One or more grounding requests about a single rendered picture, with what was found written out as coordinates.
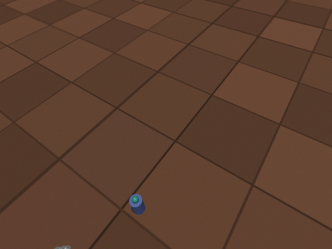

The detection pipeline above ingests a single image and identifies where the bottle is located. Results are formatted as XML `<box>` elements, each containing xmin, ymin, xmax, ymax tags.
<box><xmin>129</xmin><ymin>194</ymin><xmax>145</xmax><ymax>215</ymax></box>

